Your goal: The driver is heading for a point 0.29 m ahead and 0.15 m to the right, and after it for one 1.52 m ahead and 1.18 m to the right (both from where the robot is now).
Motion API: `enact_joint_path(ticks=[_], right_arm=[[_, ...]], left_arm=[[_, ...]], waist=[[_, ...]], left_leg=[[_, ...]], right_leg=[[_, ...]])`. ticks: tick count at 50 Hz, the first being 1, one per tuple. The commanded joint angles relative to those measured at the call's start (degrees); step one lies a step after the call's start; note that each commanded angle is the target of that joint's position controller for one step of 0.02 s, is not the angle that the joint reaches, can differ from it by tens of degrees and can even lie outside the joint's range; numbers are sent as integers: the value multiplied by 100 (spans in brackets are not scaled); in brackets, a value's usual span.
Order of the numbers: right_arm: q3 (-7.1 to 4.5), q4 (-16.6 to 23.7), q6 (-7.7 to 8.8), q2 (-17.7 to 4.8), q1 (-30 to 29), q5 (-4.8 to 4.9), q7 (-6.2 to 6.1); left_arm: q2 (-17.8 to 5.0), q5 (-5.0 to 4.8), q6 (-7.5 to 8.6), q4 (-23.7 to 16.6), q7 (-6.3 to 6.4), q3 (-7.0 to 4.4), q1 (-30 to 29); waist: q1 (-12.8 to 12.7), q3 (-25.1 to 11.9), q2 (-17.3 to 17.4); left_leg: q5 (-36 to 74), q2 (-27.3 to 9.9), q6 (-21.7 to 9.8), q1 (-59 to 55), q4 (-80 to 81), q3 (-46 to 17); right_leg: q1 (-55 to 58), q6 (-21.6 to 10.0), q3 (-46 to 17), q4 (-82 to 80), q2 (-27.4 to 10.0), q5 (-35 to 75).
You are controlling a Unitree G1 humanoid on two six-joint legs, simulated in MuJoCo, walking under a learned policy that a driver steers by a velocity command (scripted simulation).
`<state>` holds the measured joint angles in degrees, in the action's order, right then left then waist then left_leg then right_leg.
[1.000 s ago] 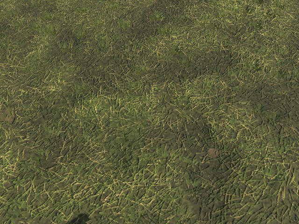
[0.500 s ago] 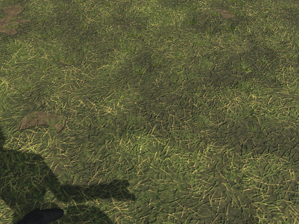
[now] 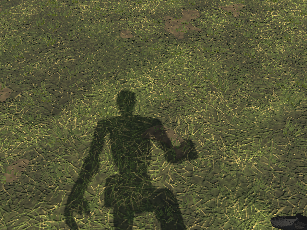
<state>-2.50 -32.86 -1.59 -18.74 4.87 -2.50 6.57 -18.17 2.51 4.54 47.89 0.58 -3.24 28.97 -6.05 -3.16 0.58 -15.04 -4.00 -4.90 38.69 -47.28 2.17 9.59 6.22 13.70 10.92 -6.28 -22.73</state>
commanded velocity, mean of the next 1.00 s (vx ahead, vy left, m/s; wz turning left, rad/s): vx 0.66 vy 0.00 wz -0.69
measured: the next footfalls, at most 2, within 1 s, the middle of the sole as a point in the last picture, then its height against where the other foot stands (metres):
left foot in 0.04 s outside the picture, level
right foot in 0.46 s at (179, 212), level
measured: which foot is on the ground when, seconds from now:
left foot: up 0.00-0.02, down 0.04-0.46, up 0.48-0.92, down 0.94-1.00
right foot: down 0.00-0.06, up 0.08-0.44, down 0.46-0.92, up 0.94-1.00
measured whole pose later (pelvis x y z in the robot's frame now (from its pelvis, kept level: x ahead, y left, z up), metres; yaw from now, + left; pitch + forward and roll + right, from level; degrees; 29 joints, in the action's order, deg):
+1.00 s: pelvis +0.71 +0.03 +0.01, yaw -45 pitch +3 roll +1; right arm -1.8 -37.3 3.6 -18.1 9.8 -2.6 -0.5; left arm -20.1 0.8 0.4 37.1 -1.2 -5.0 15.7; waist -0.8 -1.5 -1.0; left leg -12.2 2.5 0.6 22.5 -32.4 -3.6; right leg -18.7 -5.1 -13.8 55.1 9.3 -26.4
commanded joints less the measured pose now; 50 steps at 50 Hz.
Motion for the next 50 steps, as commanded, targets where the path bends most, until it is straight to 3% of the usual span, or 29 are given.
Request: enact_joint_path(ticks=[1,2,3,4,5,6,8,10,15,19,20,21,22,23,24,25,26,28,30,32,35,39,40,43,46,47,48,49,50], right_arm=[[-89,262,225,-327,201,-10,-170],[-214,-237,307,-484,1771,-26,-273],[-410,-441,356,-1181,2623,-170,-405],[-521,-369,405,-1843,2871,-94,-521],[-476,-417,459,-1625,2717,-145,-593],[-357,-644,503,-1219,2459,-140,-624],[-144,-684,566,-521,1553,5,-590],[-21,-734,656,-146,1472,94,-593],[20,-1044,851,102,1409,144,-620],[-73,-1127,902,-387,1284,251,-876],[-286,-845,802,-1186,983,411,-1078],[-362,-717,704,-1336,539,417,-1152],[-339,-592,653,-1177,214,405,-1127],[-206,-585,660,-576,32,514,-974],[25,-282,746,325,559,248,-764],[112,-253,865,216,1840,325,-685],[31,-258,914,-409,1644,280,-670],[-106,-120,838,-629,1028,239,-729],[-177,-49,630,-691,789,208,-790],[-108,49,549,-347,532,114,-843],[-15,158,458,-18,47,196,-840],[-60,371,650,-122,-870,318,-776],[78,148,409,-156,-656,-106,-719],[39,269,414,-293,-882,49,-687],[-132,-142,571,-639,561,148,-706],[-286,-287,646,-1116,1407,18,-780],[-390,-250,616,-1648,1774,-101,-795],[-404,-205,598,-1496,1237,-95,-741],[-297,-127,554,-997,1044,-13,-724]], left_arm=[[-1169,-97,-26,72,8,-187,-11],[-1217,-187,-18,77,-16,-161,-219],[-656,-275,40,-197,-139,14,-185],[-178,-336,141,-654,-195,72,-616],[-612,-341,140,-686,-118,-57,-1310],[-489,-339,137,-670,-106,-52,-1372],[-248,-184,-34,-314,-234,-35,-907],[-65,-178,-253,-67,-345,-29,-522],[262,-194,-342,-463,-445,80,-1699],[218,-95,-265,-480,-555,165,-1588],[-163,-534,-195,-648,-521,-49,-1251],[-641,-582,-246,-492,-489,-221,-405],[-1102,-503,-347,-229,-396,-436,672],[-1065,-439,-423,-55,-235,-435,986],[-970,-162,-345,-251,-159,-318,219],[-1190,170,-130,-766,-190,-304,-318],[-1153,-41,-124,-1232,-238,-392,-933],[-835,-435,-99,-1451,-259,-310,-1682],[-803,-376,-129,-1583,-181,-323,-1936],[-747,-403,-211,-1495,-51,-327,-1821],[-825,-509,-392,-1521,145,-354,-1684],[-788,-478,-410,-1572,150,-339,-1452],[-1056,14,-442,-1398,-94,-412,-1212],[-909,-31,-403,-1483,-266,-405,-1198],[-847,-47,-317,-1644,-224,-361,-1864],[-445,-137,-218,-1704,-218,-234,-1902],[-152,-324,-176,-1954,-203,-119,-2003],[-421,-260,-236,-1901,-149,-109,-1720],[-724,-129,-299,-1748,-162,-176,-1855]], waist=[[806,581,-790],[1686,-220,-607],[1960,-1247,447],[1834,-2107,1839],[1951,-1449,567],[1558,-436,167],[803,312,379],[562,355,751],[370,1190,556],[126,751,315],[-95,194,872],[-625,-312,936],[-1089,-713,699],[-1129,-328,-550],[-40,101,-2306],[494,-1516,-1810],[438,-1470,-481],[956,-196,961],[1038,178,664],[958,11,445],[681,-423,-42],[177,-7,-736],[-7,52,-1021],[-58,232,-917],[964,190,-514],[1386,-139,455],[1408,-564,1729],[968,-286,1334],[946,-18,547]], left_leg=[[-757,930,-422,-1913,875,837],[-49,1002,-508,-4020,1333,629],[-1780,-463,-546,-6249,1708,-1188],[-3053,-2044,-479,-6667,2876,-4155],[-2007,-2041,-210,-5966,3149,-3878],[-760,-1869,-167,-5134,2861,-2857],[289,-1101,187,-3789,3095,-1326],[982,-976,299,-3385,3323,-654],[4037,-501,474,-3065,3773,1020],[6139,-488,530,-3325,2826,1513],[7146,-650,721,-3508,2231,1203],[7495,-720,802,-3530,1365,1103],[6983,-624,838,-3107,-38,959],[2221,189,1012,-2243,-2350,947],[-2192,1256,1087,-429,-4459,286],[-2075,1213,1007,321,-5427,-1192],[-1784,933,720,59,-4964,-1395],[-1241,539,676,80,-3815,-1221],[-1064,342,902,-456,-2981,-1221],[-689,358,1100,-856,-1862,-1009],[310,465,1232,-822,-603,-981],[901,568,1152,-569,918,-1144],[936,360,1047,-424,825,-782],[558,484,907,-940,1405,-859],[59,427,651,-3410,1914,-900],[-1107,-496,491,-4588,2372,-1842],[-3782,-1742,235,-5222,3700,-4567],[-4187,-2070,34,-4784,3880,-5512],[-3701,-1844,158,-4388,3582,-4636]], right_leg=[[-1039,-1333,-330,1000,-1218,6310],[-1860,-1254,-209,2734,-926,6681],[-3807,-1149,-368,4995,-322,3598],[-5121,-1053,-1512,6945,673,-619],[-5623,-1186,-2237,7440,598,-26],[-5774,-1209,-2085,7213,309,512],[-5121,-1094,-1876,6375,-103,1071],[-4786,-1000,-1724,6392,-143,1261],[-5155,-1020,-943,5296,205,2338],[-3406,-1216,-57,2872,944,3229],[-2746,-1158,-400,3014,1038,3024],[-1923,-1242,-529,3000,1123,2901],[-696,-1410,-804,2869,1092,3214],[-65,-1691,-1333,1877,716,4197],[272,-2127,-2839,2254,384,6917],[1165,-3322,-5216,1590,-1057,5705],[601,-3302,-5335,1095,-989,4471],[-1226,-2962,-5007,440,-585,2712],[-2392,-2735,-4374,389,-171,3606],[-2874,-2531,-3574,619,408,4093],[-2603,-2272,-3618,673,716,1530],[-2243,-2048,-4232,691,605,-291],[-1984,-1921,-4174,698,711,-118],[-2185,-1914,-4705,857,618,-454],[-3682,-1603,-4678,1718,747,-993],[-4484,-1353,-3849,3294,1275,-1143],[-5494,-1114,-2634,4903,1996,-1289],[-6043,-1090,-2395,5803,1367,-523],[-5972,-1055,-2239,6103,1020,23]])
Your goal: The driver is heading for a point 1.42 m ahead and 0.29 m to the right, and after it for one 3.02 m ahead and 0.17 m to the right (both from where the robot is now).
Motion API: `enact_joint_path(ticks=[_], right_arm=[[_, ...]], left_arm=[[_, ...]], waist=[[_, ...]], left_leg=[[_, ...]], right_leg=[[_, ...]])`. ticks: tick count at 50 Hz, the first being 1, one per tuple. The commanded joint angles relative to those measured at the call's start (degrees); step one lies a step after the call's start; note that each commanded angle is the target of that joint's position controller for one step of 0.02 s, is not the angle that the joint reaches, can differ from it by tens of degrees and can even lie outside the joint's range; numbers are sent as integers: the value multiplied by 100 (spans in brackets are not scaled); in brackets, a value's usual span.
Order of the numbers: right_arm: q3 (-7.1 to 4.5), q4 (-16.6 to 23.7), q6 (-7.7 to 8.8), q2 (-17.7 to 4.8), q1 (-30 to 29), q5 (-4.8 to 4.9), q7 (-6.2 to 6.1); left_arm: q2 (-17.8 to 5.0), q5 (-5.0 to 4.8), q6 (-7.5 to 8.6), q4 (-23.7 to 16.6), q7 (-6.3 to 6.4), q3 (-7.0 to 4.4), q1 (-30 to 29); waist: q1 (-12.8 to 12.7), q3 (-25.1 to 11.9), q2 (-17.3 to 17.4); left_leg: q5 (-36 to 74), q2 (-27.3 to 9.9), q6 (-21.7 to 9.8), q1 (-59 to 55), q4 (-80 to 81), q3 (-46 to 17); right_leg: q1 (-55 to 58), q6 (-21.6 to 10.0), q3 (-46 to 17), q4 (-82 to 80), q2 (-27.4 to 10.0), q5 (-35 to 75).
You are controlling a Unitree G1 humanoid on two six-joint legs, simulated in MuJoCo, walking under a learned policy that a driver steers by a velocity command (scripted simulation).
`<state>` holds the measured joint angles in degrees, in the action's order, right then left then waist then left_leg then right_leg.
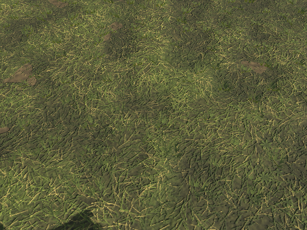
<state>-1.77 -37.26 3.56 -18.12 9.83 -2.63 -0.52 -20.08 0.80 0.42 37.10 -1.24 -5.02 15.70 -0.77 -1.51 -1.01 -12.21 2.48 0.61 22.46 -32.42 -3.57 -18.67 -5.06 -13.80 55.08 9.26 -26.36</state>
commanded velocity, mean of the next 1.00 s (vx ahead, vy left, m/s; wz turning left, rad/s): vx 0.96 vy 0.00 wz -0.54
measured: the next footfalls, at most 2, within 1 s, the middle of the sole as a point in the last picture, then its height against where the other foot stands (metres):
right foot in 0.46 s outside the picture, level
left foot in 0.86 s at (203, 150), level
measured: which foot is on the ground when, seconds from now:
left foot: down 0.00-0.46, up 0.48-0.84, down 0.86-1.00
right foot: up 0.00-0.44, down 0.46-0.88, up 0.90-1.00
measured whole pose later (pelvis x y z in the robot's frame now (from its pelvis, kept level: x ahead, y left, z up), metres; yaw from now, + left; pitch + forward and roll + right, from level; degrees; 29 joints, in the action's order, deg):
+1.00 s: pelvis +0.79 -0.24 +0.00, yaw -30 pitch +0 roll +2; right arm -3.0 -47.8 3.1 -17.3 17.5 -1.6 0.8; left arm -16.8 2.3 5.5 47.6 -0.6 -0.8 15.4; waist 1.2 2.6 -0.7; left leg -11.5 4.7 -4.5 20.5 -31.8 3.0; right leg -19.4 -5.7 -2.8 77.4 1.6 -17.1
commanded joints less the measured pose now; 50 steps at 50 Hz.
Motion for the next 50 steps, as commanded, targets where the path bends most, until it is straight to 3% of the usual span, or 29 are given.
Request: enact_joint_path(ticks=[1,3,4,7,11,16,19,21,22,23,24,25,26,27,28,30,32,34,37,38,40,41,42,43,44,45,46,48,50], right_arm=[[-293,252,9,-812,588,47,-18],[-229,-8,34,-688,913,107,-71],[-215,-126,73,-626,1112,110,-50],[-191,-304,165,-477,1425,113,37],[-150,-586,253,-342,1760,90,76],[-117,-1089,245,-356,2483,35,-71],[-147,-1187,185,-678,2345,64,-269],[-207,-1180,72,-996,2009,47,-363],[-215,-1046,55,-1065,1613,25,-309],[-158,-985,66,-691,1434,8,-168],[-4,-441,162,-111,1799,107,-76],[-61,-186,262,-554,1148,209,-35],[-43,-134,319,-586,871,235,-19],[-44,-242,304,-580,915,207,6],[-20,-332,210,-471,955,95,41],[55,-434,-36,-176,1196,-74,150],[109,-129,-95,-66,454,-77,225],[169,121,-38,11,-152,9,283],[192,182,22,82,-784,136,379],[177,201,33,54,-795,172,371],[89,122,31,-203,-630,105,302],[-1,0,26,-407,-188,99,243],[-128,-279,1,-658,769,125,152],[-251,-645,-47,-888,2029,102,34],[-408,-870,-89,-1419,3102,40,-85],[-501,-918,-55,-1785,2672,-58,-1],[-472,-759,-66,-1214,1916,27,105],[-317,-890,-15,-550,1430,128,170],[-208,-1101,16,-312,1386,123,115]], left_arm=[[-565,135,83,-619,-74,-18,-628],[-413,205,0,-556,-272,13,-698],[-336,181,-34,-546,-327,51,-704],[-208,82,-92,-544,-371,117,-868],[-161,65,-127,-630,-405,181,-1534],[171,87,-74,-846,-523,402,-2481],[145,120,-97,-743,-452,450,-2154],[-279,157,-86,-200,-335,268,-525],[-599,145,-18,289,-213,90,923],[-806,71,16,581,-54,-50,1222],[-1315,158,-14,368,35,-126,671],[-1168,109,-45,342,110,-165,1045],[-907,85,6,496,167,-126,858],[-611,97,72,567,186,-51,616],[-433,122,170,581,213,19,368],[-184,13,364,679,220,147,278],[-259,-44,527,804,141,140,321],[-267,-80,639,856,65,137,393],[-347,-218,763,1119,36,136,941],[-512,-198,777,1148,52,112,945],[-799,-88,724,1248,109,58,1044],[-932,30,658,1281,152,29,1000],[-1020,148,564,1306,212,3,889],[-1034,227,479,1281,255,-5,555],[-499,284,498,1150,257,115,367],[297,-170,643,847,79,303,1372],[-192,-40,677,840,130,300,667],[-207,113,702,567,84,354,-132],[53,319,549,322,1,450,-306]], waist=[[407,2,443],[421,236,755],[446,244,884],[435,335,799],[508,835,662],[656,1116,573],[121,652,867],[-780,-47,1035],[-1402,-508,1028],[-1296,-683,214],[-351,-1228,-920],[-851,-1573,-236],[-645,-496,86],[-272,256,488],[35,576,715],[434,833,523],[386,1141,191],[251,1270,6],[-113,1074,173],[-115,925,-30],[42,492,-214],[328,123,-415],[820,-388,-524],[1560,-842,-469],[1876,-1380,292],[738,-2195,2712],[874,-1505,1217],[512,-327,-89],[74,252,-26]], left_leg=[[-3060,-2102,-198,-2390,1975,-2871],[-1727,-1560,-13,-2150,2117,-1440],[-1250,-1470,25,-2185,2125,-1082],[-388,-1450,103,-2255,2223,-389],[804,-1314,177,-2136,2524,608],[3573,-1304,323,-3004,2332,1498],[7663,-1496,388,-2841,1431,1891],[8515,-1856,213,-2430,-437,1687],[7649,-1865,18,-1553,-2090,1573],[2093,-1046,-210,-80,-4190,1595],[-1760,-445,-149,1983,-5915,1056],[-982,-408,-171,2703,-6156,182],[-617,-705,-214,2957,-5680,134],[-528,-901,-219,2617,-5140,190],[-602,-1030,-156,2232,-4787,152],[-774,-1237,-10,1708,-4165,162],[-335,-1270,28,1761,-3247,446],[809,-1275,-46,1374,-1977,579],[2482,-795,-383,381,-538,994],[2703,-701,-456,237,-224,950],[1893,-234,-596,31,-82,1096],[1363,-39,-670,-418,-77,1022],[778,127,-735,-1383,-194,945],[385,-46,-820,-2639,-126,857],[-1113,-1099,-1040,-3702,-401,-291],[-2137,-2458,-2030,-4942,1085,-4295],[-2175,-2121,-1980,-4561,1606,-4425],[-1266,-1744,-1760,-2814,1701,-2996],[-1071,-1286,-1677,-1399,1949,-2303]], right_leg=[[-2946,130,588,1583,-698,740],[-2816,221,760,1602,-1029,1223],[-2875,225,848,1761,-1095,1421],[-3207,197,892,2070,-1167,1911],[-3310,178,1285,1488,-1122,2468],[-3248,-149,2308,-15,-982,2068],[-1420,-533,2836,-966,-383,1696],[454,-857,2399,-1244,-148,1203],[2076,-1153,1765,-1870,-298,1270],[3457,-1316,932,-2233,-913,1204],[4765,-1849,-1693,-2258,-2434,1705],[4762,-2216,-2572,-3379,-2632,849],[3830,-1966,-2172,-3944,-2591,627],[2669,-1698,-1651,-4192,-2383,887],[1878,-1517,-1192,-4275,-2086,1262],[834,-1359,-476,-4528,-1690,1743],[277,-1231,211,-4878,-1310,2355],[-45,-1074,639,-5020,-1066,3183],[485,-810,832,-5553,-1160,4344],[939,-712,819,-5460,-1308,4925],[2109,-541,956,-4658,-1508,7236],[2426,-440,955,-3913,-1637,7952],[2355,-387,955,-2744,-1718,8236],[1722,-328,1135,-1071,-1567,7678],[647,-281,1353,1640,-995,4837],[-1561,14,684,3589,186,-19],[-2383,-168,616,3656,-389,442],[-2273,-141,788,2707,-1066,1073],[-1864,82,810,2115,-1305,857]])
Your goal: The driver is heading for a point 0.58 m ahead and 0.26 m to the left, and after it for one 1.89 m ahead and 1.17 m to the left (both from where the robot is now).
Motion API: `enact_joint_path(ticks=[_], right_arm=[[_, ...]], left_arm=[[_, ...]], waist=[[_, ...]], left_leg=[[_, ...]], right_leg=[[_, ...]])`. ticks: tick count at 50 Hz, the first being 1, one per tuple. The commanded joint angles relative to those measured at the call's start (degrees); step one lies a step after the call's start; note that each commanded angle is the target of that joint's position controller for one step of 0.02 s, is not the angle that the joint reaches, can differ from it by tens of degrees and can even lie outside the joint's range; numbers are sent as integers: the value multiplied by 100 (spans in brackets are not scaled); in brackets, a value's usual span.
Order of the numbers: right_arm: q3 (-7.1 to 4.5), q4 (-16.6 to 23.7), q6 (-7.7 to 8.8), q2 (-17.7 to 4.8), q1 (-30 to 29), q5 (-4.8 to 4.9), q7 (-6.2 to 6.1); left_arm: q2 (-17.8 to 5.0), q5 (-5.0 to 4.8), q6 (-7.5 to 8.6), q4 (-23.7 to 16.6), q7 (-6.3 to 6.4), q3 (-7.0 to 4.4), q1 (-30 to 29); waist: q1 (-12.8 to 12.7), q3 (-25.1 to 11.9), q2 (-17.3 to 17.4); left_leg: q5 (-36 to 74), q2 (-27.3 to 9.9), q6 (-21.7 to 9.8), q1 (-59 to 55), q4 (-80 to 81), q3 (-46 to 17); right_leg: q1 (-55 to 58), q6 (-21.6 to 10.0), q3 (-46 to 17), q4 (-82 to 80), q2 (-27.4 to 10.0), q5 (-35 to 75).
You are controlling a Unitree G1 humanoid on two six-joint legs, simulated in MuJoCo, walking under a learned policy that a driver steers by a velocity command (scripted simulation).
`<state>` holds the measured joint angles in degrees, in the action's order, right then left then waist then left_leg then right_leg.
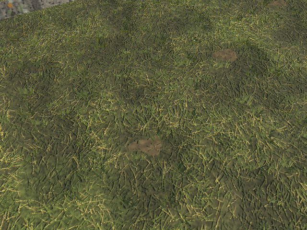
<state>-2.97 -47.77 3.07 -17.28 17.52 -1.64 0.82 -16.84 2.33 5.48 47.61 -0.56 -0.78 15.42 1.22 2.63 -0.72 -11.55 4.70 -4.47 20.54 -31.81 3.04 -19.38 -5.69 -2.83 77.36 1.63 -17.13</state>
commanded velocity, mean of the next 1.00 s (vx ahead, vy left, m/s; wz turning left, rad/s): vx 0.81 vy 0.00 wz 0.85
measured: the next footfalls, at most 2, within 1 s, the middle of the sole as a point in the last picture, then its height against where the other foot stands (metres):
right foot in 0.28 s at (197, 227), level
left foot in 0.70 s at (123, 162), level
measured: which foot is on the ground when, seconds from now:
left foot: down 0.00-0.28, up 0.30-0.68, down 0.70-1.00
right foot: up 0.00-0.26, down 0.28-0.72, up 0.74-1.00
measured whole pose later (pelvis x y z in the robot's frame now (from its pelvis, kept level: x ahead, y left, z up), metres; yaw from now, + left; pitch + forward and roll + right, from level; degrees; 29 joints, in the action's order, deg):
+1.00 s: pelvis +0.81 +0.13 +0.01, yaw +54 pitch +3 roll -1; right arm -4.8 -39.0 -1.3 -17.6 13.1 2.1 -1.7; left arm -16.4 0.5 5.1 32.8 2.3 -2.6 -0.4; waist 3.4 4.4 -0.4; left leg -13.4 12.2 -7.1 16.5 -29.7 -11.6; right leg -39.2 6.5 -12.6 43.0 -1.6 -8.1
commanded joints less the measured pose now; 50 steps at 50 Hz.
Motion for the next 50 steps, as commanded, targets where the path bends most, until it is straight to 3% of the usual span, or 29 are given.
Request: enact_joint_path(ticks=[1,3,6,10,12,13,14,15,16,17,18,20,22,28,30,32,33,34,35,36,37,38,39,40,42,44,46,48,50], right_arm=[[-93,-108,109,-443,645,56,-31],[-149,-70,198,-617,539,100,-38],[-300,153,280,-895,212,144,5],[-436,158,287,-1111,626,222,69],[-475,142,217,-1238,722,147,27],[-488,161,200,-1290,605,103,36],[-361,311,232,-847,462,93,41],[-114,646,254,180,928,327,4],[-77,724,183,-114,872,304,-19],[-135,673,90,-437,301,175,-21],[-145,668,43,-486,-17,104,46],[-132,762,-102,-325,-256,-3,206],[-52,968,-261,-86,-573,-17,286],[132,1601,-305,-157,-1874,-7,495],[178,1634,-299,-161,-2105,-3,532],[146,1442,-268,-308,-1675,-37,478],[90,1231,-224,-442,-976,-80,438],[-25,881,-177,-625,140,-105,364],[-169,515,-129,-822,1026,-93,200],[-341,491,-191,-1269,705,76,8],[-528,838,-292,-2012,648,-43,29],[-520,1371,-204,-1823,151,194,57],[-487,1420,-90,-1579,-325,241,105],[-412,1466,4,-1264,-786,324,110],[-344,1585,63,-992,-1170,286,73],[-338,1519,14,-847,-1192,315,-28],[-403,1423,-154,-932,-1053,336,-207],[-444,1385,-382,-929,-929,393,-331],[-427,1357,-503,-826,-824,423,-373]], left_arm=[[-177,191,-42,-825,-92,65,-281],[-201,181,-111,-1140,-131,139,-744],[-202,-29,-57,-1391,-249,233,-1480],[-502,-98,-48,-1362,-157,106,-1686],[-759,-79,5,-1180,-46,-51,-975],[-937,-48,29,-908,48,-172,69],[-1354,84,50,-776,182,-331,1261],[-1889,318,23,-791,211,-442,1392],[-1709,172,-39,-814,203,-481,881],[-1082,117,-44,-906,190,-369,317],[-709,88,-33,-850,147,-286,121],[-397,55,22,-563,146,-197,326],[-164,-80,121,-272,90,-144,616],[-401,-93,261,-38,92,-195,542],[-633,-82,244,23,128,-233,705],[-935,-102,135,21,229,-304,920],[-1112,-111,46,-37,289,-352,841],[-1226,-130,-30,-121,313,-389,645],[-1152,-152,-60,-181,243,-392,550],[-659,-89,-63,-315,129,-329,614],[-716,-203,-83,-889,197,-300,1097],[-979,-264,280,-1304,190,-268,420],[-964,-400,358,-1442,215,-297,25],[-900,-349,309,-1319,289,-323,-9],[-998,-249,76,-1140,341,-439,321],[-732,-126,-16,-1296,363,-421,-8],[-298,-80,-21,-1507,359,-305,-521],[-191,-163,-37,-1561,317,-271,-802],[-293,-253,-65,-1660,251,-322,-1129]], waist=[[-269,16,98],[-355,417,255],[-279,502,351],[28,188,321],[-298,-409,279],[-852,-1017,111],[-1357,-1783,-380],[-868,-2357,-2046],[-615,-2168,-2047],[-592,-1191,-1064],[-548,-717,-454],[-364,-362,-582],[-261,-195,-592],[-83,417,-171],[-60,502,-87],[202,170,-286],[584,-238,-319],[1069,-754,-350],[1314,-1134,-39],[778,-881,1122],[518,-2479,1149],[607,-3128,357],[268,-2039,-351],[-159,-1190,-906],[-583,-491,-765],[-568,-311,-507],[-429,-592,-222],[-242,-1080,145],[-97,-1161,490]], left_leg=[[-1173,-1388,-1203,-834,2056,-2804],[-1078,-1255,-1285,-40,2539,-2494],[-333,-794,-1008,1010,2885,-1782],[765,-1040,-697,-364,2483,-2036],[2278,-963,-486,-1008,1063,-1971],[2616,-650,-353,-752,-396,-1747],[1674,-330,-241,124,-2397,-1433],[-1868,190,-155,1722,-4256,-996],[-1375,-120,-267,2517,-5015,-892],[-795,-508,-276,2780,-5002,-737],[-428,-737,-232,2626,-4649,-713],[-291,-968,-120,2339,-4303,-738],[-187,-1070,-87,2553,-4256,-624],[1176,-898,-206,2117,-2211,205],[1266,-572,-422,1413,-1408,692],[999,-52,-554,691,-1102,1028],[924,163,-629,-144,-912,963],[1012,279,-800,-1409,-724,695],[1504,158,-972,-2750,-194,167],[3514,-749,-1117,-3636,-327,-1040],[5900,-2178,-2482,-5343,-280,-3676],[3053,-2234,-2583,-5240,825,-4692],[2040,-2007,-2319,-4144,1270,-4339],[1984,-1722,-1998,-2946,1424,-3865],[3130,-1340,-1742,-1080,1471,-3029],[3757,-690,-1436,75,1321,-2284],[4229,-164,-1113,340,888,-1859],[3643,91,-677,365,602,-1830],[2486,79,-417,293,422,-2207]], right_leg=[[-1784,263,-257,-469,-639,-241],[-1760,511,-91,-1545,-854,38],[-209,759,219,-3711,-677,1563],[176,742,222,-4547,-480,2186],[926,646,283,-4718,-223,1171],[2042,591,379,-4611,-214,716],[3305,464,-665,-4665,-1258,-920],[4261,149,-3591,-5902,-2884,-3183],[3849,-191,-4968,-6727,-2967,-4039],[3111,-137,-3793,-6557,-2655,-3375],[2484,-65,-2613,-6372,-2331,-1919],[1892,146,-1214,-6358,-1895,-144],[1860,277,-426,-6415,-1779,1011],[1440,424,1416,-7082,-1339,2863],[1552,549,1830,-6933,-1301,4650],[2049,639,1922,-5871,-1356,7247],[1994,647,1857,-4792,-1457,7806],[1574,622,1710,-3314,-1588,7777],[728,679,1682,-1524,-1342,5533],[-1015,834,1623,632,-202,-975],[-2347,1095,605,2558,128,-1648],[-2690,1015,-762,2204,86,-1452],[-2908,945,-700,1514,-99,-1230],[-2743,1013,-608,977,-363,-1046],[-1831,1193,-563,132,-641,-880],[-1208,1269,-341,-1088,-585,-573],[-853,1282,-95,-2354,-177,153],[-190,1259,7,-3498,276,1210],[109,1266,-99,-4242,490,1733]])
Keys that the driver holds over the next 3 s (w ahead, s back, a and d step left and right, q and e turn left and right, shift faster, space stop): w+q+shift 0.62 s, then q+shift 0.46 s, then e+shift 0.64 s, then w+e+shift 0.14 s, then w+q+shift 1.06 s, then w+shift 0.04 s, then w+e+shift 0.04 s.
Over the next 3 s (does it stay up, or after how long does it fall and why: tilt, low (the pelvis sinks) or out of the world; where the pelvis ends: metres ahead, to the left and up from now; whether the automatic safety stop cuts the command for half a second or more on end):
stays up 1.65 0.75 0.01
